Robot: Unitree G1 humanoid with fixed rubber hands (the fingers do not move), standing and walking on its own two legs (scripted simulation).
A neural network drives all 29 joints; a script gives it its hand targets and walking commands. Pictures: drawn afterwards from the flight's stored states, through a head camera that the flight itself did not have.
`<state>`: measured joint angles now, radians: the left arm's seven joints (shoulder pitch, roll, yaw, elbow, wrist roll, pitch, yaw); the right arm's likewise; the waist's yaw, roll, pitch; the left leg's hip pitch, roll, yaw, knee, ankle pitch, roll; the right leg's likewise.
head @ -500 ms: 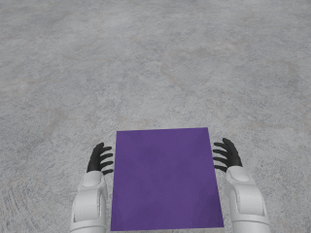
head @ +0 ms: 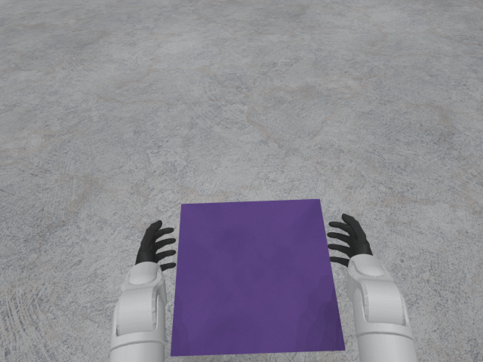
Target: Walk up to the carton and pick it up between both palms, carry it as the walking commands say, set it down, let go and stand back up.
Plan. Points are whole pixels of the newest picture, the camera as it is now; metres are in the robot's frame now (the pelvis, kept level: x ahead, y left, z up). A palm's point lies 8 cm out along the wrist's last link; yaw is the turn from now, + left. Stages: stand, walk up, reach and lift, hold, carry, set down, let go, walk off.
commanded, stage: carry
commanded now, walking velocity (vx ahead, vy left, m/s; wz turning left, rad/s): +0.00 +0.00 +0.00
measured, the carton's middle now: (253, 276) +0.30 +0.00 -0.07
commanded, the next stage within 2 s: hold in 1.20 s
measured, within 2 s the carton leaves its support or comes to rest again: neither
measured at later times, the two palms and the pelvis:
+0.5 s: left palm (135, 294) +0.22 +0.18 +0.04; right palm (361, 282) +0.23 -0.16 +0.04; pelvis -0.04 +0.01 +0.00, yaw +0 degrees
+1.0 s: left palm (133, 305) +0.21 +0.18 +0.04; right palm (363, 293) +0.21 -0.16 +0.03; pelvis -0.06 +0.01 +0.01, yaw +0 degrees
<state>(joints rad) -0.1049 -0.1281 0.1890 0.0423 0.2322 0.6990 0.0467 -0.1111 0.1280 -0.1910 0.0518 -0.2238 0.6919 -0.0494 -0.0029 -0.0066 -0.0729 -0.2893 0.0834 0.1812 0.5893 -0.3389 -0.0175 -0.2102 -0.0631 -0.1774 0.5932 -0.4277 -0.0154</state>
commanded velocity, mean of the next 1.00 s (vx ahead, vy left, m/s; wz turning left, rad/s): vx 0.00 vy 0.00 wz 0.00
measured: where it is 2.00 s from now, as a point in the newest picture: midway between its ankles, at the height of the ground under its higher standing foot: outside the picture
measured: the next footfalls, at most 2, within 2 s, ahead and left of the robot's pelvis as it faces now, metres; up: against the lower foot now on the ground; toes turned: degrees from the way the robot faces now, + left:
none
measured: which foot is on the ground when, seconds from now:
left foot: down 0.00-1.00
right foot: down 0.00-1.00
